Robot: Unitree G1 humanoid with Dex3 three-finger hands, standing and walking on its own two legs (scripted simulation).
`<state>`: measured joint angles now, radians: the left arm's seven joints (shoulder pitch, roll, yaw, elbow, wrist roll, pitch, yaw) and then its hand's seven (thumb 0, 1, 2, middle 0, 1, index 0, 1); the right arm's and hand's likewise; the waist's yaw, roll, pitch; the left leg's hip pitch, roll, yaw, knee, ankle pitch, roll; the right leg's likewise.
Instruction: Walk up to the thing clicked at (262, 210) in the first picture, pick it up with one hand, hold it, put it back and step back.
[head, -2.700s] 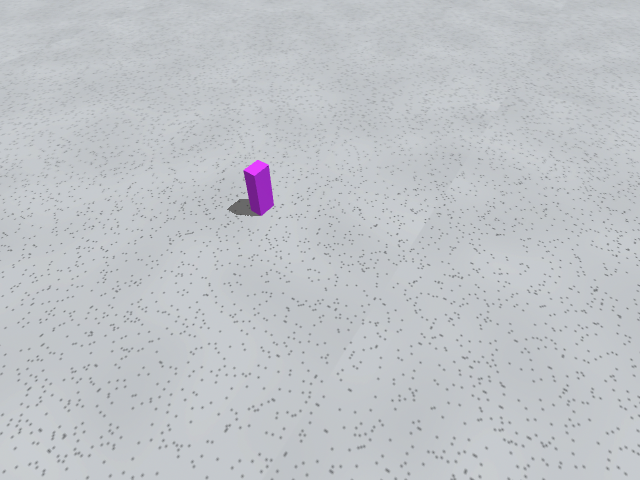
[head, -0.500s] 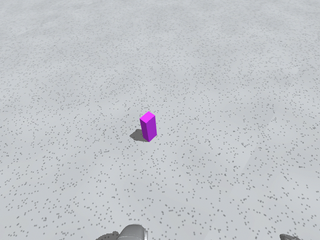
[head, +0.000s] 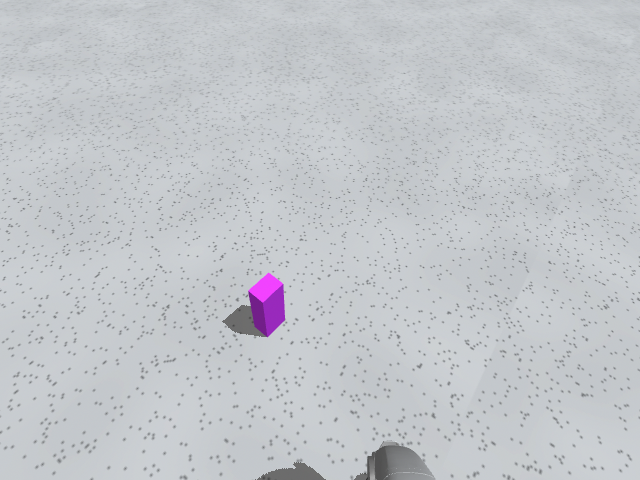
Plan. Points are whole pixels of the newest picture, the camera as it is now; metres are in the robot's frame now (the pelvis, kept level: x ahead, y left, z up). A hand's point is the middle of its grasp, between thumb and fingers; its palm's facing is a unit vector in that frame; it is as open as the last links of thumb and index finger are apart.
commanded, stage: walk up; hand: left
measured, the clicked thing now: (268, 306) +0.70 +0.14 -0.66
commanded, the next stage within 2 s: none
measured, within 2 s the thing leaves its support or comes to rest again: neither
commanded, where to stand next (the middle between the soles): +0.37 -0.03 m, yaw +1 degrees
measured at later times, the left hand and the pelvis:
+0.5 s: hand (170, 438) +0.20 +0.21 -0.12, palm faces +0.03 -0.91 -0.40, open 7.4 cm; pelvis +0.17 -0.07 +0.00, yaw +1 degrees
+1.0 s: hand (175, 353) +0.34 +0.24 -0.16, palm faces +0.03 -0.93 -0.37, open 7.4 cm; pelvis +0.29 -0.03 -0.01, yaw +3 degrees
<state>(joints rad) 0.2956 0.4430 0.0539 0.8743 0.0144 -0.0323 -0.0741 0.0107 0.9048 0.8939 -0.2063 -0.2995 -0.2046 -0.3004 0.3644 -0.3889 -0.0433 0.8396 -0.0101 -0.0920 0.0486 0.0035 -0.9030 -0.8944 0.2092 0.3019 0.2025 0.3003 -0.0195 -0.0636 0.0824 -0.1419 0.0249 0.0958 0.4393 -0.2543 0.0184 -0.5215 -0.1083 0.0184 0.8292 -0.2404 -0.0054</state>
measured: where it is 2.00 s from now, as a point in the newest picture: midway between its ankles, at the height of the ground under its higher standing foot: (319, 446)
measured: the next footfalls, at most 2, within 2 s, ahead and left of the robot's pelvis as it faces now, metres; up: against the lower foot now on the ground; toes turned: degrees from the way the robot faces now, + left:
right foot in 0.14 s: +0.21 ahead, -0.16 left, +0.00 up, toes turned -5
left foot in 0.66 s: +0.35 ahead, +0.09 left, +0.00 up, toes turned +7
